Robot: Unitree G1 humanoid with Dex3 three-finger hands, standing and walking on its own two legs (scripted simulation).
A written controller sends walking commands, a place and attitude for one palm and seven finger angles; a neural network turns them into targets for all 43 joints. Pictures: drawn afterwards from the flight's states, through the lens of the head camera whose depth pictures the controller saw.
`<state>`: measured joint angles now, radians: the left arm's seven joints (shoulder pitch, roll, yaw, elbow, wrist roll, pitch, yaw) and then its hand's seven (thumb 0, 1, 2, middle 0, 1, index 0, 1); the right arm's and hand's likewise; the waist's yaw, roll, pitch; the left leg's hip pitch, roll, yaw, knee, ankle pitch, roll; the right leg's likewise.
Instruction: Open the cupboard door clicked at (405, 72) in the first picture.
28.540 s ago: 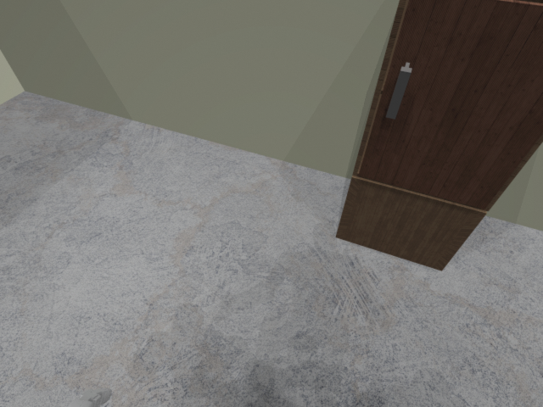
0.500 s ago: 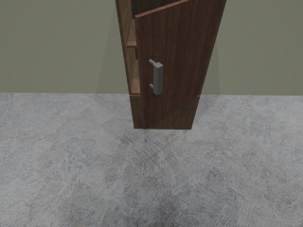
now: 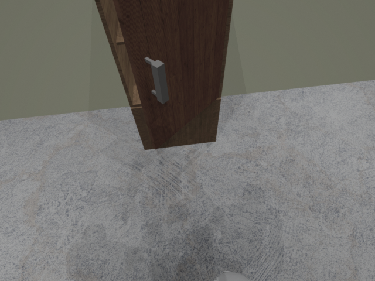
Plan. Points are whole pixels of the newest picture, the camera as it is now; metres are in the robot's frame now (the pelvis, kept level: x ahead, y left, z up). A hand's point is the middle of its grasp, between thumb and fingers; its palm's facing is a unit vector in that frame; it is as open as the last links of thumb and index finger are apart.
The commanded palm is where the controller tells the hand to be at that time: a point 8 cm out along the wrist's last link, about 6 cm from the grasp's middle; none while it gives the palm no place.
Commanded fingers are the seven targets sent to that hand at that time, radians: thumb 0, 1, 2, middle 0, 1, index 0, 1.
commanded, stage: walk to a spot facing it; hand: left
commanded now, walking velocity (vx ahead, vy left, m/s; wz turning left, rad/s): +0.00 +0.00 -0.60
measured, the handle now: (155, 80) +0.64 +0.14 +0.02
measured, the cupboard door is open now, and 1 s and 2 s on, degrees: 40 40 40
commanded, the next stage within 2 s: none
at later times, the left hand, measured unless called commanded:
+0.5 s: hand out of the picture +0.13 +0.19 -0.18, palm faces -0.23 -0.94 -0.24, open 7.4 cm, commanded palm none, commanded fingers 0.00 0.90 0.90 -0.20 -0.30 -0.20 -0.30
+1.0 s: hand (162, 245) +0.21 +0.09 -0.16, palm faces -0.60 -0.76 -0.25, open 7.4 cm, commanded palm none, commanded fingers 0.00 0.90 0.90 -0.20 -0.30 -0.20 -0.30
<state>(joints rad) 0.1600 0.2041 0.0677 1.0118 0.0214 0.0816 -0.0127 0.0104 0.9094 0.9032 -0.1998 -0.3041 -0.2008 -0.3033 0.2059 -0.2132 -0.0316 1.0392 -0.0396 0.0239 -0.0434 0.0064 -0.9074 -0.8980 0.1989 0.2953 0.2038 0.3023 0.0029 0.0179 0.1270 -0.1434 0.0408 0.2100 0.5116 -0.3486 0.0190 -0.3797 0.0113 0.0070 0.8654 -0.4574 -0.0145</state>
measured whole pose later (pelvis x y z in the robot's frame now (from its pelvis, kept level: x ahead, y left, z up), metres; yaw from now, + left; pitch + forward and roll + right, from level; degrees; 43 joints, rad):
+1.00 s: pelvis +0.02 -0.03 +0.01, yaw -37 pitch +2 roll +2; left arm 0.17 0.25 0.05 0.89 0.03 0.05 0.00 0.01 0.91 0.90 -0.20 -0.30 -0.20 -0.30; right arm 0.15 -0.26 -0.05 0.89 -0.01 0.05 -0.01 0.01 -0.91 -0.90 0.20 0.29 0.20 0.30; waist -0.01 -0.04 0.13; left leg -0.43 0.04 0.04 0.86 -0.43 -0.07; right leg -0.31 0.04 0.14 0.52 -0.24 -0.01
